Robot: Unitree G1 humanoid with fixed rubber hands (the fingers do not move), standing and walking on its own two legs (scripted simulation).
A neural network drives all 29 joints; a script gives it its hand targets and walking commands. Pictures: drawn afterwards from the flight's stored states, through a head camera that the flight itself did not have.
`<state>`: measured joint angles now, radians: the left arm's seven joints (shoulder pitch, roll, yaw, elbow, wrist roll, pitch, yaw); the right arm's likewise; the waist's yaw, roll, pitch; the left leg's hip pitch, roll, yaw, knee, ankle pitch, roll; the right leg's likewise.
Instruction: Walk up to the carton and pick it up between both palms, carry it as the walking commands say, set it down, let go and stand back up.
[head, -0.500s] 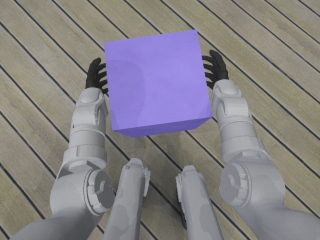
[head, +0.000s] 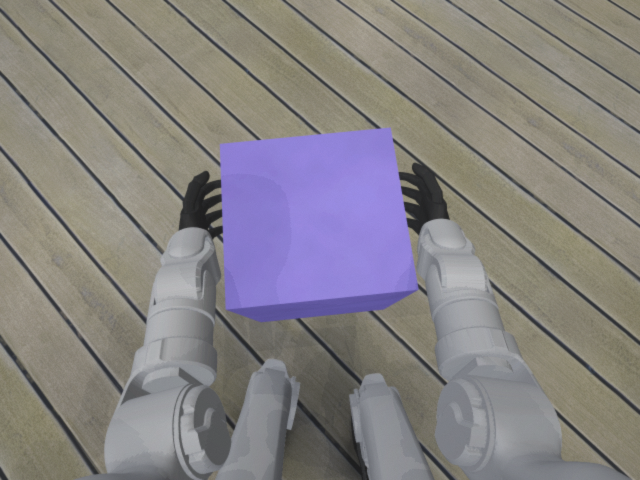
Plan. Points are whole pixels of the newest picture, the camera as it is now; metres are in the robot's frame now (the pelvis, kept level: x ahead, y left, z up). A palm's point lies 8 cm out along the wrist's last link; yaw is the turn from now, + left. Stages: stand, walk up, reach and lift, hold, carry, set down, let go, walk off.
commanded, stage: reach and lift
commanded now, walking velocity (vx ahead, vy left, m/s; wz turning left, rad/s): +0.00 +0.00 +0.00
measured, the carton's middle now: (315, 240) +0.43 +0.04 -0.13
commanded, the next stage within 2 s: none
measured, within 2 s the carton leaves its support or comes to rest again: neither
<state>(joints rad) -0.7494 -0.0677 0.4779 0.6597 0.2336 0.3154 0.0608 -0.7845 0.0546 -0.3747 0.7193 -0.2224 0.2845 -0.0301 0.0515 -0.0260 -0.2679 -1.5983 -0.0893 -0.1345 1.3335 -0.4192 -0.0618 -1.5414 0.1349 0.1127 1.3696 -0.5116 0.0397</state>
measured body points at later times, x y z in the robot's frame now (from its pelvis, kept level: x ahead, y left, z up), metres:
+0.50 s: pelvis +0.02 +0.00 +0.07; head +0.18 +0.02 +0.49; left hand +0.39 +0.19 +0.00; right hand +0.43 -0.11 +0.00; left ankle +0.08 +0.14 -0.58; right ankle +0.05 -0.13 -0.58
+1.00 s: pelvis +0.03 +0.00 +0.12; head +0.15 +0.01 +0.56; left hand +0.37 +0.19 +0.07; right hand +0.40 -0.11 +0.07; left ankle +0.08 +0.14 -0.58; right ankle +0.05 -0.13 -0.58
